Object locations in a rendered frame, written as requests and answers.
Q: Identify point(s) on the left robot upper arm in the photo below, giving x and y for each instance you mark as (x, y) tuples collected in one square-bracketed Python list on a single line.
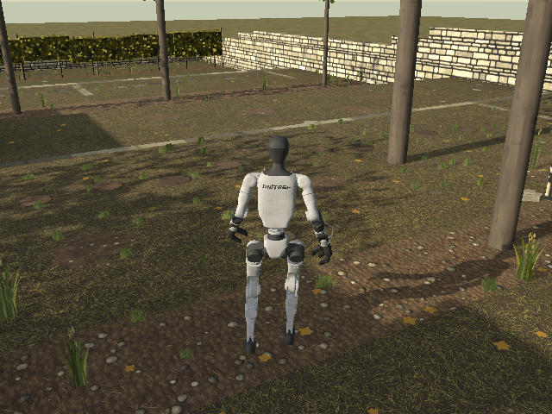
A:
[(249, 181)]

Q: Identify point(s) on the right robot hand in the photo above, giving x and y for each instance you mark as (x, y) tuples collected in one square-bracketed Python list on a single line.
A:
[(325, 251)]

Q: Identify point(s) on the left robot forearm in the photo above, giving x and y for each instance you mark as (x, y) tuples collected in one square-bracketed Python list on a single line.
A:
[(235, 222)]

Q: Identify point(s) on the robot torso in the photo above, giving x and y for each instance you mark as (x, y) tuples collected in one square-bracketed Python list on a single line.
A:
[(276, 206)]

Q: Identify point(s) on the robot right thigh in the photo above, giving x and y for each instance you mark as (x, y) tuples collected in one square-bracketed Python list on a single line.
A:
[(295, 257)]

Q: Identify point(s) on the left robot hand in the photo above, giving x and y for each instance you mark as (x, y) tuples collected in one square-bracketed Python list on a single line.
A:
[(232, 236)]

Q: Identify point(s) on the right robot upper arm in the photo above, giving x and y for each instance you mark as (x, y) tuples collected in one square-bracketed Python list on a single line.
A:
[(309, 197)]

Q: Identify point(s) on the right robot forearm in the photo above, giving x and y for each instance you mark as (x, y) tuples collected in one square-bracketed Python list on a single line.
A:
[(320, 230)]

